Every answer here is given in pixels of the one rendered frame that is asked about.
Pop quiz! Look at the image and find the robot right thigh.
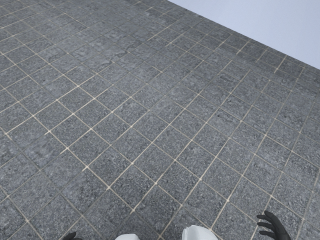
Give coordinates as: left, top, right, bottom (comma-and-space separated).
182, 225, 218, 240

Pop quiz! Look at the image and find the robot right hand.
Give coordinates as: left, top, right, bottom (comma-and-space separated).
256, 210, 291, 240

